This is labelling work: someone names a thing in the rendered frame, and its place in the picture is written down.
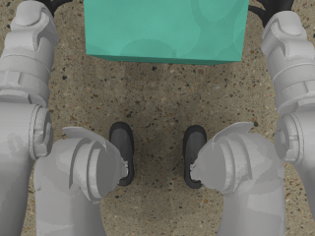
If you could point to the right robot upper arm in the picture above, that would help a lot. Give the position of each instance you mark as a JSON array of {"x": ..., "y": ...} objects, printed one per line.
[{"x": 294, "y": 142}]

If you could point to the robot left hand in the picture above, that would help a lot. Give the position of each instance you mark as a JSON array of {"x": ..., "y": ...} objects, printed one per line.
[{"x": 53, "y": 5}]

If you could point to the carton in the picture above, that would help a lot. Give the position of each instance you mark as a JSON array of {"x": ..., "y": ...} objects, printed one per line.
[{"x": 189, "y": 32}]

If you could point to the robot right foot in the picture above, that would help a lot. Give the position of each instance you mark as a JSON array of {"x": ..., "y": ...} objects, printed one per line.
[{"x": 194, "y": 139}]

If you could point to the robot left thigh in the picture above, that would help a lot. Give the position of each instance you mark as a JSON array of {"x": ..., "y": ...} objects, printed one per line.
[{"x": 76, "y": 175}]

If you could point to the robot left forearm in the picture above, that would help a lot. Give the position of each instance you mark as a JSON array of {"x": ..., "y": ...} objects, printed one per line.
[{"x": 28, "y": 55}]

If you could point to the left robot upper arm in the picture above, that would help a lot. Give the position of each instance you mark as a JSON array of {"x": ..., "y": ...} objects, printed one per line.
[{"x": 26, "y": 134}]

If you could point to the robot right forearm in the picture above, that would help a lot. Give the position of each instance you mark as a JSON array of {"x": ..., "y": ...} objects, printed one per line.
[{"x": 290, "y": 62}]

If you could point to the robot right hand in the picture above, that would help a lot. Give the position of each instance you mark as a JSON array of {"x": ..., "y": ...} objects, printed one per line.
[{"x": 271, "y": 7}]

